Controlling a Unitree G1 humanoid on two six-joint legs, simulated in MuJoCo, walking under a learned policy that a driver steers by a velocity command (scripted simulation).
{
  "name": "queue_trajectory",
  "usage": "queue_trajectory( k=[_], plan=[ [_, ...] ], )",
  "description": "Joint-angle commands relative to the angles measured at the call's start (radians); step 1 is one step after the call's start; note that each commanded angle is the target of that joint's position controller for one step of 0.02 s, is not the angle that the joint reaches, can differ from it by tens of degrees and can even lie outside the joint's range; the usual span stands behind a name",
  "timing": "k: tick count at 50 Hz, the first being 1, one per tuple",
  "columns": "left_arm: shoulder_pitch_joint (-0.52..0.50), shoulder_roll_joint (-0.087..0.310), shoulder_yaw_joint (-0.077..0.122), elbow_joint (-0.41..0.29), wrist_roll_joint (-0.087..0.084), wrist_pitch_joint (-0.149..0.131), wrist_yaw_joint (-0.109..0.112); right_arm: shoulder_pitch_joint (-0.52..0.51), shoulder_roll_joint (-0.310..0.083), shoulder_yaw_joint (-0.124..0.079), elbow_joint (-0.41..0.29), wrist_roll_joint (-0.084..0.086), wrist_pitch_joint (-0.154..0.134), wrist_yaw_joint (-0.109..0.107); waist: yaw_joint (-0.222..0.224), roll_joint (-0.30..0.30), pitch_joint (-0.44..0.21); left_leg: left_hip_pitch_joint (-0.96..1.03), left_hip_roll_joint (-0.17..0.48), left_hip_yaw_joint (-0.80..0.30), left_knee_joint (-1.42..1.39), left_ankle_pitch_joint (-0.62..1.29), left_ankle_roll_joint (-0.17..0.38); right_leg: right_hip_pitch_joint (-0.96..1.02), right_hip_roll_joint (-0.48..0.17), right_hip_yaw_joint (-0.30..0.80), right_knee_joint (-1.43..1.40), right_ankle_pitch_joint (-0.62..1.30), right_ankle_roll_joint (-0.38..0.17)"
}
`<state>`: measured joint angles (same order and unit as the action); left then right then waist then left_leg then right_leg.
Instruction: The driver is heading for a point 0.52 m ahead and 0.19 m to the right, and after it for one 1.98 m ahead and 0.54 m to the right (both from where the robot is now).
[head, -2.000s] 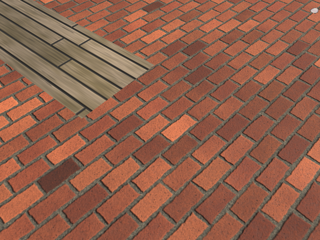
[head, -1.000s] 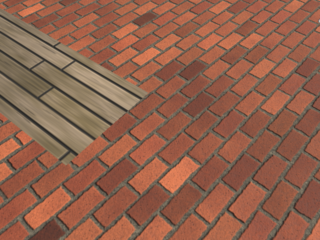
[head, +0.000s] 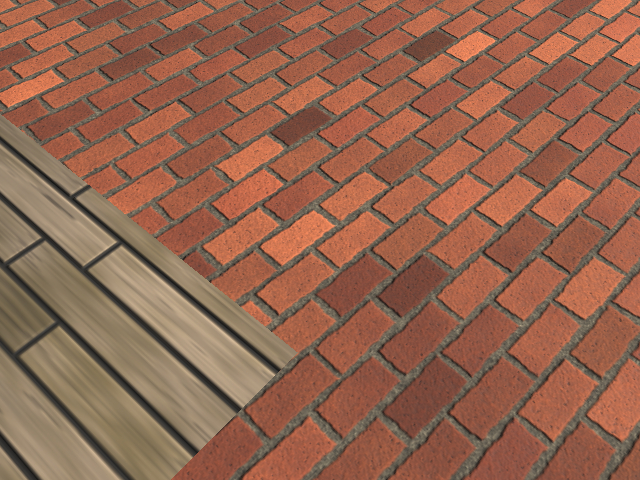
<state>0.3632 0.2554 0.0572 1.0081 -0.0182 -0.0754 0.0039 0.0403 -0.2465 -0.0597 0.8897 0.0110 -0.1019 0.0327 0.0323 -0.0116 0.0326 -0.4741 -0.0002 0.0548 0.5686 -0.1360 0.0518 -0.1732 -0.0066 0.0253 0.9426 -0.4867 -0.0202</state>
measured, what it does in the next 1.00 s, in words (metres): walks ahead, turning right: right foot, then left foot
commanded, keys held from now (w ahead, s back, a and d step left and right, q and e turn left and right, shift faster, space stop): w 0.12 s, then w+e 0.64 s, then w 0.24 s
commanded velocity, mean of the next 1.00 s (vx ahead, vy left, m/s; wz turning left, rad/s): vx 0.50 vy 0.00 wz -0.33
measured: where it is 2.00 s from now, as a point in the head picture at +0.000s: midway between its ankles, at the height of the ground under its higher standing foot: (457, 235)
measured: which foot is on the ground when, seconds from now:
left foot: down 0.00-0.50, up 0.52-0.96, down 0.98-1.00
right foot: up 0.00-0.48, down 0.50-1.00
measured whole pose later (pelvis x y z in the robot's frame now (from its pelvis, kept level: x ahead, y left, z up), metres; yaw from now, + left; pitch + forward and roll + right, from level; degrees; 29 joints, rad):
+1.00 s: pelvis +0.59 -0.08 +0.00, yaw -22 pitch +3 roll +0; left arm 0.38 0.28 0.08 0.83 -0.01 -0.05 0.01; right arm 0.04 -0.26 -0.05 0.78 -0.01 -0.13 0.03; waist 0.06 0.00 -0.01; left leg -0.47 -0.01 0.00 0.48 -0.05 0.03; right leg -0.06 0.07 0.17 0.51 -0.47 -0.05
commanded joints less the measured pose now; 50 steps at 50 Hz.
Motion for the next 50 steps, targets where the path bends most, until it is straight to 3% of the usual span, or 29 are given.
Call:
queue_trajectory(
  k=[1,2,3,4,6,8,14,18,20,22,23,24,25,26,27,28,29,30,31,34,37,39,42,45,47,48,49,50],
  plan=[
    [-0.074,0.132,0.02,-0.107,-0.028,-0.054,-0.002,0.223,-0.145,-0.033,0.018,0.001,0.002,-0.009,-0.114,0.11,-0.172,0.611,0.318,-0.506,-0.294,-0.139,0.198,-0.595,-0.072,0.053,0.368,0.067,-0.038],
    [-0.108,0.127,0.027,-0.11,-0.011,-0.049,0.006,0.161,-0.109,-0.022,0.01,-0.011,0.001,-0.005,-0.083,0.055,-0.099,0.462,0.279,-0.412,-0.333,-0.067,0.178,-0.55,-0.108,0.038,0.306,0.14,-0.038],
    [-0.08,0.109,0.031,-0.108,-0.006,-0.035,0.011,0.136,-0.096,-0.017,0.01,-0.023,-0.005,-0.004,-0.043,0.099,-0.083,0.366,0.259,-0.358,-0.363,-0.021,0.174,-0.477,-0.138,0.048,0.259,0.185,-0.036],
    [-0.057,0.088,0.029,-0.102,-0.002,-0.021,0.012,0.13,-0.083,-0.014,0.015,-0.022,-0.007,0.0,-0.026,0.105,-0.072,0.313,0.238,-0.32,-0.391,0.005,0.174,-0.431,-0.149,0.049,0.23,0.202,-0.031],
    [-0.063,0.063,0.028,-0.106,0.0,-0.004,0.015,0.158,-0.105,-0.019,0.032,-0.017,-0.012,-0.007,-0.013,0.093,-0.047,0.268,0.223,-0.256,-0.431,0.053,0.184,-0.432,-0.159,0.035,0.164,0.241,-0.017],
    [-0.121,0.067,0.03,-0.125,0.003,0.004,0.015,0.19,-0.135,-0.026,0.046,-0.021,-0.014,-0.022,-0.022,0.07,-0.021,0.291,0.232,-0.202,-0.453,0.119,0.184,-0.507,-0.164,0.039,0.073,0.338,0.003],
    [-0.292,0.041,0.018,-0.181,-0.003,-0.001,-0.011,0.253,-0.144,-0.024,0.067,-0.018,-0.011,-0.045,-0.079,0.063,0.018,0.355,0.199,-0.023,-0.481,0.166,0.121,-0.504,-0.109,0.006,-0.23,0.613,-0.005],
    [-0.393,0.03,0.006,-0.235,-0.004,0.0,-0.036,0.315,-0.15,-0.026,0.092,-0.012,0.007,-0.048,-0.114,0.046,0.058,0.515,0.249,0.029,-0.441,0.223,0.11,-0.562,-0.088,-0.017,-0.327,0.576,-0.028],
    [-0.417,0.035,0.005,-0.264,-0.004,-0.001,-0.052,0.319,-0.16,-0.031,0.093,-0.007,0.024,-0.052,-0.11,0.052,0.062,0.589,0.276,0.048,-0.383,0.328,0.097,-0.572,-0.073,-0.043,-0.35,0.489,-0.047],
    [-0.382,0.065,0.017,-0.28,-0.003,0.0,-0.065,0.286,-0.19,-0.04,0.075,-0.003,0.038,-0.06,-0.07,0.087,0.02,0.618,0.283,0.081,-0.266,0.647,0.074,-0.474,-0.024,-0.102,-0.351,0.382,-0.079],
    [-0.315,0.091,0.032,-0.274,-0.001,0.003,-0.067,0.274,-0.205,-0.044,0.065,-0.003,0.047,-0.066,-0.03,0.109,-0.032,0.619,0.279,0.099,-0.156,0.823,0.061,-0.372,0.015,-0.133,-0.342,0.335,-0.099],
    [-0.174,0.132,0.056,-0.243,-0.003,0.004,-0.066,0.254,-0.207,-0.044,0.054,-0.003,0.056,-0.071,0.048,0.102,-0.106,0.574,0.25,0.127,0.031,0.896,0.036,-0.185,0.06,-0.151,-0.387,0.362,-0.128],
    [-0.005,0.209,0.091,-0.208,-0.002,0.009,-0.051,0.256,-0.198,-0.037,0.034,-0.008,0.054,-0.075,0.121,0.042,-0.203,0.367,0.212,0.133,0.302,0.71,-0.002,0.121,0.004,-0.015,-0.409,0.394,-0.181],
    [0.057,0.318,0.115,-0.199,-0.007,0.011,-0.038,0.35,-0.056,0.009,-0.013,-0.039,0.023,-0.053,0.047,-0.21,-0.323,-0.098,0.022,0.098,0.697,-0.076,-0.071,0.523,-0.262,0.512,-0.456,0.297,-0.368],
    [0.085,0.26,0.091,-0.212,-0.002,0.007,-0.036,0.297,-0.095,0.008,-0.021,-0.012,-0.026,-0.034,0.074,-0.168,-0.433,-0.266,-0.052,-0.114,0.843,-0.436,-0.059,0.63,-0.346,0.814,-0.622,0.229,-0.421],
    [0.052,0.2,0.074,-0.211,0.007,0.004,-0.032,0.189,-0.155,-0.011,-0.051,0.027,-0.054,-0.022,0.094,-0.122,-0.307,-0.361,0.014,-0.156,0.856,-0.363,-0.03,0.556,-0.303,0.653,-0.632,0.269,-0.352],
    [-0.019,0.167,0.065,-0.227,0.005,-0.001,-0.03,0.146,-0.15,-0.008,-0.064,0.028,-0.065,-0.024,0.063,-0.044,-0.211,-0.346,0.061,-0.145,0.779,-0.273,-0.017,0.403,-0.26,0.512,-0.637,0.346,-0.313],
    [-0.092,0.139,0.055,-0.247,0.006,-0.001,-0.031,0.134,-0.147,-0.015,-0.058,0.006,-0.063,-0.032,0.018,0.02,-0.139,-0.282,0.094,-0.135,0.685,-0.226,-0.023,0.236,-0.221,0.411,-0.655,0.439,-0.287],
    [-0.137,0.115,0.045,-0.265,0.015,-0.002,-0.029,0.146,-0.154,-0.025,-0.058,-0.005,-0.049,-0.038,-0.022,0.013,-0.107,-0.201,0.119,-0.136,0.622,-0.197,-0.032,0.116,-0.192,0.35,-0.681,0.507,-0.276],
    [-0.143,0.142,0.05,-0.28,0.01,-0.005,-0.017,0.159,-0.12,-0.027,-0.077,-0.021,-0.01,-0.044,-0.06,-0.018,-0.078,-0.126,0.12,-0.116,0.482,-0.149,-0.076,-0.039,-0.155,0.279,-0.728,0.579,-0.282],
    [-0.095,0.176,0.061,-0.276,0.003,-0.004,0.003,0.045,-0.098,-0.02,-0.122,-0.028,-0.003,-0.048,-0.029,-0.034,-0.044,-0.13,0.088,-0.102,0.255,0.039,-0.108,-0.089,-0.112,0.221,-0.735,0.563,-0.25],
    [-0.071,0.171,0.06,-0.271,0.0,0.002,0.008,-0.018,-0.08,-0.012,-0.139,-0.022,-0.008,-0.04,-0.001,-0.058,-0.04,-0.08,0.056,-0.094,0.093,0.177,-0.107,-0.102,-0.079,0.187,-0.725,0.498,-0.215],
    [-0.014,0.156,0.055,-0.244,-0.001,0.002,0.008,-0.086,-0.083,-0.005,-0.163,-0.009,-0.018,-0.025,0.041,-0.079,-0.033,-0.031,0.037,-0.091,-0.013,0.287,-0.095,-0.069,-0.105,0.209,-0.713,0.425,-0.196],
    [0.019,0.151,0.052,-0.225,0.001,0.007,0.01,-0.108,-0.12,-0.012,-0.183,-0.008,-0.03,-0.01,0.044,-0.085,-0.022,-0.058,0.038,-0.105,-0.074,0.202,-0.059,0.057,-0.16,0.271,-0.641,0.435,-0.187],
    [0.016,0.164,0.055,-0.223,0.006,0.015,0.013,-0.074,-0.14,-0.018,-0.183,-0.008,-0.039,-0.006,0.018,-0.106,-0.021,-0.023,0.028,-0.09,-0.095,0.108,-0.028,0.112,-0.187,0.3,-0.588,0.522,-0.172],
    [0.003,0.16,0.053,-0.227,0.006,0.019,0.013,-0.007,-0.156,-0.027,-0.165,-0.011,-0.043,-0.008,-0.022,-0.108,-0.047,0.066,0.009,-0.065,-0.129,0.094,-0.003,0.123,-0.164,0.288,-0.522,0.644,-0.156],
    [-0.009,0.135,0.042,-0.238,0.01,0.019,0.011,0.116,-0.192,-0.043,-0.135,-0.021,-0.047,-0.012,-0.078,-0.088,-0.138,0.253,0.038,-0.088,-0.11,0.124,0.038,0.088,-0.109,0.247,-0.371,0.736,-0.131],
    [0.012,0.097,0.024,-0.258,0.027,0.016,0.012,0.281,-0.252,-0.058,-0.116,-0.03,-0.048,-0.015,-0.13,0.024,-0.289,0.541,0.202,-0.273,-0.071,0.147,0.114,-0.079,-0.029,0.175,-0.085,0.543,-0.09]
  ],
)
